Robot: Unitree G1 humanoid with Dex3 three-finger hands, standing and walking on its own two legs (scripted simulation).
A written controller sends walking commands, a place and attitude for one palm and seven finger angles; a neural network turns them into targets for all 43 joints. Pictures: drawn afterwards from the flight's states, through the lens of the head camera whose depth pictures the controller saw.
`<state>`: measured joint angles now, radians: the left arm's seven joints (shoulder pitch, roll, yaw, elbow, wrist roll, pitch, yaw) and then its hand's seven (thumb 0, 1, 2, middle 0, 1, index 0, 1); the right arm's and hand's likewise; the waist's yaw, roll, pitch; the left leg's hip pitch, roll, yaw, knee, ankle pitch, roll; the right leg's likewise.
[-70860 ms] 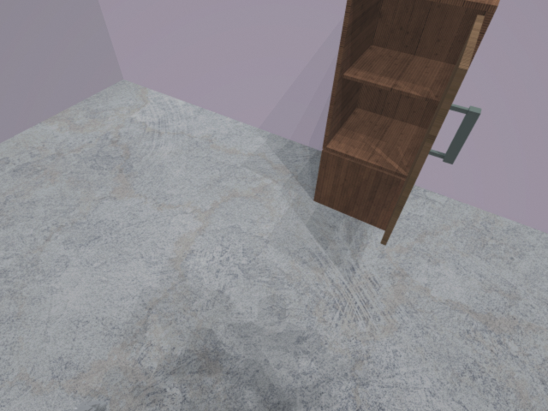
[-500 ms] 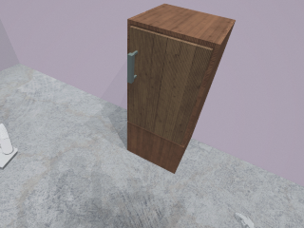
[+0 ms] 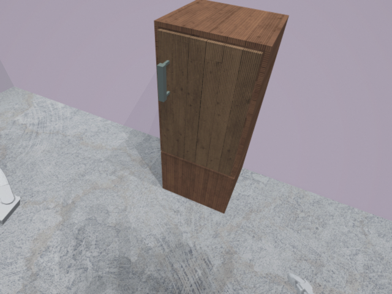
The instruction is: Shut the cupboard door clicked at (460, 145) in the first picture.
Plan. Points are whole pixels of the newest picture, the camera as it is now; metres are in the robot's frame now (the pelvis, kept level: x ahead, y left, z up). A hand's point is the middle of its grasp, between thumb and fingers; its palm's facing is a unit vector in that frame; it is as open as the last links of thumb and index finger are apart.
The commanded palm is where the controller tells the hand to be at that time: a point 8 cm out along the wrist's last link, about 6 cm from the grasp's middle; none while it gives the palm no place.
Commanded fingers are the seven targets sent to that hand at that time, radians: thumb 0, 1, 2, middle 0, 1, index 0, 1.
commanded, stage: stop stepping back and stand still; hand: left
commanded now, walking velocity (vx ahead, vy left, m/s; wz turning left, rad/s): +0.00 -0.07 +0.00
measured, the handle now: (164, 81) +0.84 +0.14 +0.02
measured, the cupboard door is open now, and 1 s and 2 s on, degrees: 0 0 0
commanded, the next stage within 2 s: let the arm hang, fingers relaxed in 0.02 s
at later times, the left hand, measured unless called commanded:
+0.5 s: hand out of the picture +0.03 +0.18 -0.17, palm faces +0.11 -0.98 -0.16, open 6.8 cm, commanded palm none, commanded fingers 0.00 0.90 0.90 -0.20 -0.30 -0.20 -0.30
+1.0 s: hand out of the picture -0.05 +0.16 -0.17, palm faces +0.07 -0.99 -0.14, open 7.3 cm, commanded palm none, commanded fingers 0.00 0.90 0.90 -0.20 -0.30 -0.20 -0.30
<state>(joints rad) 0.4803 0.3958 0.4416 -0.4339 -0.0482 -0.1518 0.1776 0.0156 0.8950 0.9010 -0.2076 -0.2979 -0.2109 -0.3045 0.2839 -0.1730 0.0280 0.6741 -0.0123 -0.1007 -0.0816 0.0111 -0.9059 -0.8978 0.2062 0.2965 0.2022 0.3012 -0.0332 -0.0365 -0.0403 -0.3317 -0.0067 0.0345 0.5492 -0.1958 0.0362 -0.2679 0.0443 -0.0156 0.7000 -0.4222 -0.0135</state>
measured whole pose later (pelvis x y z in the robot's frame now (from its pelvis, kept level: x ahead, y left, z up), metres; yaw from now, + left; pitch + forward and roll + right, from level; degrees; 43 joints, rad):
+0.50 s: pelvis +0.00 +0.00 +0.01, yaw +3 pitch -1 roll -1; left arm 0.31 0.19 0.04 0.94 0.01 0.03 0.02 -0.05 1.02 0.90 -0.21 -0.30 -0.21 -0.30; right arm 0.27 -0.18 0.02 0.97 -0.03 0.03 -0.03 0.00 -0.91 -0.90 0.20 0.30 0.20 0.30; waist 0.00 -0.05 0.03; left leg -0.30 -0.01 0.00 0.50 -0.18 0.03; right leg -0.17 0.04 -0.08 0.47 -0.27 -0.05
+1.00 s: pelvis +0.00 +0.01 +0.01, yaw +1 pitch -2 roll +0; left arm 0.38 0.09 0.00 1.15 0.01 0.00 0.03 0.00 0.91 0.90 -0.20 -0.30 -0.20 -0.30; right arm 0.36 -0.10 0.01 1.14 -0.02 0.02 -0.04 0.00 -0.91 -0.90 0.20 0.30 0.20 0.30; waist -0.01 0.01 0.00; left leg -0.25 -0.03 0.04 0.41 -0.13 0.05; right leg -0.16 0.02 -0.04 0.44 -0.24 -0.03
